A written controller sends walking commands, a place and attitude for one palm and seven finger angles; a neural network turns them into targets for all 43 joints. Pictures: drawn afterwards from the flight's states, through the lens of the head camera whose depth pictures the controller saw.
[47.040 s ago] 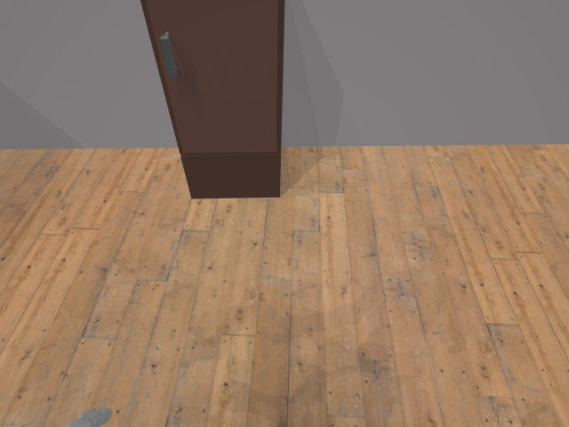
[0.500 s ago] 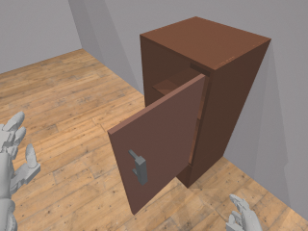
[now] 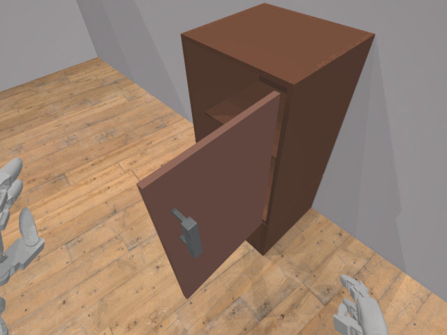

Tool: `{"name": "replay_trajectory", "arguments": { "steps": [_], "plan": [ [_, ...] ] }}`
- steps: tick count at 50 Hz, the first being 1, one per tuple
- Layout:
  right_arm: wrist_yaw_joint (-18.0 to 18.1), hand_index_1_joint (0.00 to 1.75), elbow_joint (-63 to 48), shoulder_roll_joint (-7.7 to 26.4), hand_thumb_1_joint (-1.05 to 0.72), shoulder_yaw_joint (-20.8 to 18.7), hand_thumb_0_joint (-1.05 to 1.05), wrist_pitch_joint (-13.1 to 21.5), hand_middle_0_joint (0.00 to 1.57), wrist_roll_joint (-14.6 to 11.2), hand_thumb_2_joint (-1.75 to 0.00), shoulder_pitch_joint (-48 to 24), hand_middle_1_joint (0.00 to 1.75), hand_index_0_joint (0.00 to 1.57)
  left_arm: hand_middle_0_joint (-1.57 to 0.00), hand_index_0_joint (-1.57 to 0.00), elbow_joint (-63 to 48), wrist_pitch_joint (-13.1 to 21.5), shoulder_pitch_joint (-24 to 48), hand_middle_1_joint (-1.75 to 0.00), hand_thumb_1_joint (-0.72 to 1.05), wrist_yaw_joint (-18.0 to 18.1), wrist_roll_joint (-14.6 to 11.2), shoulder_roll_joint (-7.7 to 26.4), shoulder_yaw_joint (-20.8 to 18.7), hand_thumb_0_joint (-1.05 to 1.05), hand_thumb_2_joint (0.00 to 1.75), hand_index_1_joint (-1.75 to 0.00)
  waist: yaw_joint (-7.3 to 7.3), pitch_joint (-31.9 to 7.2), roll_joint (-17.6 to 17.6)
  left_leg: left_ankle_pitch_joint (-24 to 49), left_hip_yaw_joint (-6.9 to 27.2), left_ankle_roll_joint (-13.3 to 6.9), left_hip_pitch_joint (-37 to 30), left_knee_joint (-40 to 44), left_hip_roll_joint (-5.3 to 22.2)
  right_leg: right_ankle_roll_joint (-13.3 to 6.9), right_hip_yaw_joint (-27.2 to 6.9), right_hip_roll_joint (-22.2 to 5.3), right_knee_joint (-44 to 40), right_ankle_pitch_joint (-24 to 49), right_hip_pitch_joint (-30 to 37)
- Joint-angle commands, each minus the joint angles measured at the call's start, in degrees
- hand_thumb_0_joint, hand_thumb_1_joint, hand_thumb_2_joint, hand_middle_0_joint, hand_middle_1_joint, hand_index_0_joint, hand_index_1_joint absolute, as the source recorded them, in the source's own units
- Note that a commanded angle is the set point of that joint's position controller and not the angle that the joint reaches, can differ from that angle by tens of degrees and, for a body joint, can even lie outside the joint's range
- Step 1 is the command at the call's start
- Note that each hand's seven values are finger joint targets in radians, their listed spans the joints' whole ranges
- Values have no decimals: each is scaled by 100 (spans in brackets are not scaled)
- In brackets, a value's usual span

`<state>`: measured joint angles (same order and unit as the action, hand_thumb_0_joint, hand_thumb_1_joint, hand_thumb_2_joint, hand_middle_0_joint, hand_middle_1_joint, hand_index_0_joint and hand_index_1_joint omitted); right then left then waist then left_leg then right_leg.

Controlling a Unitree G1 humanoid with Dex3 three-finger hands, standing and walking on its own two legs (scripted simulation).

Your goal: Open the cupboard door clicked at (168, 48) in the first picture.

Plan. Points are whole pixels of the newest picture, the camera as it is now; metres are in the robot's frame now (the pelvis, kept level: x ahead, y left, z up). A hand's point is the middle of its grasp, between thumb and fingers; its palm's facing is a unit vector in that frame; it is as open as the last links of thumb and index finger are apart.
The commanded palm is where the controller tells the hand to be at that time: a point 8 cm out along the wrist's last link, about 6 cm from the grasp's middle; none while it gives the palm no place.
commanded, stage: step back with the hand held close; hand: left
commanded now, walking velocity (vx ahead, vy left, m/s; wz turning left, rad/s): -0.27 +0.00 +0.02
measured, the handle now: (186, 232) +0.33 +0.12 -0.05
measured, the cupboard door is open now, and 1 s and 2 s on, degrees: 93 93 93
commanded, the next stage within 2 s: stop stepping back and stand still in 1.08 s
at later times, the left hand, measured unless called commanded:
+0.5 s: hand out of the picture +0.13 +0.28 +0.15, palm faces +0.44 -0.75 -0.49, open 7.5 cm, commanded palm +0.07 +0.32 +0.17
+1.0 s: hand out of the picture +0.07 +0.29 +0.17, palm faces +0.48 -0.75 -0.45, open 7.5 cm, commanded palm +0.00 +0.32 +0.17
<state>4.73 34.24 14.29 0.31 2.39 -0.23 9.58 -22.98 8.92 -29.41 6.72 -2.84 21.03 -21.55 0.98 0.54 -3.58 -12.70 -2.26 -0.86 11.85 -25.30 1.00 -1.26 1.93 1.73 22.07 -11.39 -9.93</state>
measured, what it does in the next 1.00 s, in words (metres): walks backwards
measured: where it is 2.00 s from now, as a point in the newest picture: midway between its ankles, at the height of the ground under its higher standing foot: outside the picture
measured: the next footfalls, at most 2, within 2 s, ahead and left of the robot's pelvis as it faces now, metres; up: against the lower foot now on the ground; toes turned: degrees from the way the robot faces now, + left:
right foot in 1.18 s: -0.28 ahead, -0.09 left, +0.00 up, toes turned -5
left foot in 1.42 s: -0.15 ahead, +0.06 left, +0.00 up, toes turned -1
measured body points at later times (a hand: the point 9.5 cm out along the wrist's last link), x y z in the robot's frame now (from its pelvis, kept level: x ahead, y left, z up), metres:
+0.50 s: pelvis -0.06 +0.02 -0.01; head -0.05 +0.03 +0.44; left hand +0.10 +0.32 +0.18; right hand +0.11 -0.22 -0.09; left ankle +0.01 +0.11 -0.74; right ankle +0.00 -0.10 -0.74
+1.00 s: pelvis -0.13 +0.01 -0.01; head -0.10 +0.05 +0.44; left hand +0.03 +0.33 +0.19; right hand +0.06 -0.20 -0.08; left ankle -0.04 +0.11 -0.74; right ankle -0.21 -0.12 -0.68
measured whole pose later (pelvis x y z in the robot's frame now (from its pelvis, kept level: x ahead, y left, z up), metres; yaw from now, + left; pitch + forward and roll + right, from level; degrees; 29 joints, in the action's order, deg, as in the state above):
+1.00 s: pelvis -0.13 +0.01 -0.01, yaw +1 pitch +3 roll -4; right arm 3.2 36.3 9.2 -0.1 7.0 1.5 9.7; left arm -32.7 12.9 -31.3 9.8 -2.0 24.6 -26.7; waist 1.4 -0.1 0.6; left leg -5.3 -0.8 -2.1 25.8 -27.4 2.9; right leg 1.1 -1.4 5.0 53.0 -27.0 -20.6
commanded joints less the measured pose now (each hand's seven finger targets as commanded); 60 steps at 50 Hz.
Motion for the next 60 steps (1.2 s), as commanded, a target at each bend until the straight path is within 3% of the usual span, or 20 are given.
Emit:
{"name": "replay_trajectory", "arguments": {
  "steps": [1, 9, 19, 24, 27, 30, 33, 35, 37, 38, 40, 41, 42, 43, 44, 45, 50, 56, 58, 60],
  "plan": [
    [98, 30, -1029, 570, -90, -291, 0, 144, 20, -33, -90, -566, 30, 20, -20, -20, -1364, 347, -111, -30, 90, 160, -46, 1301, -897, 0, 90, -30, -8, -974, 243, 1751, 336, -83, -254, 174, 293, 103, -393, -527, 49, 1924, 196],
    [134, 30, -1146, 584, -90, -330, 0, 102, 20, -58, -90, -511, 30, 20, -20, -20, -1626, 382, -331, -30, 90, 269, -28, 1355, -987, 0, 90, -30, -23, -939, 31, 1136, 497, -124, 448, 273, 387, 117, -460, -460, 369, 1490, 253],
    [137, 30, -1123, 666, -90, -316, 0, 314, 20, -11, -90, -384, 30, 20, -20, -20, -1736, 595, -22, -30, 90, 370, 133, 1289, -970, 0, 90, -30, -106, -311, -101, -1798, 908, -339, 1987, 668, 522, 115, -663, -351, 358, -651, 141],
    [151, 30, -1128, 677, -90, -323, 0, 483, 20, 26, -90, -371, 30, 20, -20, -20, -1943, 709, 61, -30, 90, 379, 244, 1250, -1075, 0, 90, -30, -54, -538, -660, -2579, 1411, -541, 2852, 1270, 924, 205, -392, 28, 1505, -63, 1014],
    [122, 30, -1111, 652, -90, -347, 0, 552, 20, 48, -90, -350, 30, 20, -20, -20, -1889, 751, 60, -30, 90, 333, 300, 1250, -1173, 0, 90, -30, -47, -466, -626, -2832, 1501, -660, 3343, 1187, 1027, 221, -512, 154, 1904, 191, 1287],
    [74, 30, -1038, 615, -90, -362, 0, 600, 20, 35, -90, -252, 30, 20, -20, -20, -1918, 787, 41, -30, 90, 292, 218, 1242, -1155, 0, 90, -30, -109, -482, 38, -2206, 1028, -467, 2757, 329, 573, 56, -1123, -148, 1153, 273, 548],
    [-11, 30, -817, 541, -90, -398, 0, 528, 20, 66, -90, -173, 30, 20, -20, -20, -1951, 741, 243, -30, 90, 350, 125, 1344, -1030, 0, 90, -30, -176, -510, 963, -1166, 378, 13, 1110, -1475, -110, -464, -2299, -1221, -427, -639, -1426],
    [-51, 30, -725, 409, -90, -376, 0, 448, 20, 60, -90, -232, 30, 20, -20, -20, -1885, 704, 280, -30, 90, 431, 108, 1367, -960, 0, 90, -30, -188, -676, 1302, -819, 299, 99, 531, -2191, -182, -661, -2179, -1622, -638, -271, -1810],
    [-34, 30, -711, 367, -90, -327, 0, 366, 20, 50, -90, -306, 30, 20, -20, -20, -1863, 674, 251, -30, 90, 459, 118, 1446, -1028, 0, 90, -30, -182, -571, 1157, -819, 345, 50, 431, -1470, -77, -497, -1707, -1437, -380, 81, -1758],
    [-3, 30, -705, 418, -90, -326, 0, 341, 20, 35, -90, -382, 30, 20, -20, -20, -1895, 660, 208, -30, 90, 458, 116, 1455, -1034, 0, 90, -30, -209, -480, 741, -534, 423, 8, 394, -570, -11, -293, -1382, -1113, -66, 61, -1699],
    [61, 30, -836, 601, -90, -368, 0, 375, 20, 48, -90, -509, 30, 20, -20, -20, -2212, 790, 50, -30, 90, 444, 149, 1567, -1271, 0, 90, -30, -52, -716, -798, 49, 1500, -388, 1396, 708, 1034, 192, -547, -16, 1308, 186, -543],
    [45, 30, -843, 569, -90, -391, 0, 442, 20, 49, -90, -480, 30, 20, -20, -20, -2102, 846, -107, -30, 90, 377, 177, 1505, -1334, 0, 90, -30, -66, -1040, -1322, -1394, 1963, -640, 2247, 1479, 1586, 245, -376, 325, 2563, -595, 416],
    [35, 30, -906, 579, -90, -440, 0, 516, 20, 122, -90, -464, 30, 20, -20, -20, -2129, 840, -108, -30, 90, 340, 202, 1418, -1365, 0, 90, -30, -70, -938, -1571, -2403, 2392, -899, 2909, 1940, 1923, 249, -456, 454, 3690, -1035, 590],
    [28, 30, -866, 464, -90, -440, 0, 569, 20, 150, -90, -460, 30, 20, -20, -20, -2202, 821, -3, -30, 90, 332, 168, 1412, -1316, 0, 90, -30, -102, -738, -1100, -1874, 2477, -999, 2667, 1746, 1964, 211, -629, 409, 4113, -1215, 15],
    [-13, 30, -768, 437, -90, -452, 0, 633, 20, 186, -90, -408, 30, 20, -20, -20, -2264, 813, 99, -30, 90, 344, 150, 1333, -1234, 0, 90, -30, -109, -656, -510, -1017, 2208, -1013, 2034, 1324, 1887, 185, -706, 320, 4070, -1399, -593],
    [-42, 30, -671, 443, -90, -472, 0, 691, 20, 165, -90, -381, 30, 20, -20, -20, -2121, 779, -57, -30, 90, 363, 99, 1250, -1155, 0, 90, -30, -75, -773, -332, -381, 1852, -932, 1297, 1077, 1737, 190, -621, 240, 3861, -1574, -1034],
    [-95, 30, -371, 462, -90, -377, 0, 877, 20, 202, -90, -279, 30, 20, -20, -20, -2286, 688, 221, -30, 90, 354, 23, 1059, -679, 0, 90, -30, -123, -1162, -1008, 998, 1413, -681, -417, 1128, 1463, 219, -254, 238, 2424, -1936, -1281],
    [-192, 30, -464, 430, -90, -341, 0, 707, 20, 217, -90, -423, 30, 20, -20, -20, -2393, 691, -29, -30, 90, 196, -157, 1511, -1102, 0, 90, -30, 11, -1769, -1062, 2293, 750, -320, -918, 763, 1237, 59, 41, 251, 179, -932, -306],
    [-218, 30, -635, 412, -90, -322, 0, 548, 20, 210, -90, -543, 30, 20, -20, -20, -2527, 772, -319, -30, 90, 117, -192, 1862, -1433, 0, 90, -30, 21, -1706, -564, 1972, 362, -65, -655, 212, 873, -43, -206, -119, -565, 223, -190],
    [-190, 30, -838, 245, -90, -214, 0, 410, 20, 61, -90, -635, 30, 20, -20, -20, -2354, 837, -470, -30, 90, 171, -203, 2047, -1621, 0, 90, -30, -6, -1425, 941, -17, -383, 226, -38, -1166, 31, -131, -1154, -1330, -762, 2569, -551]
  ]
}}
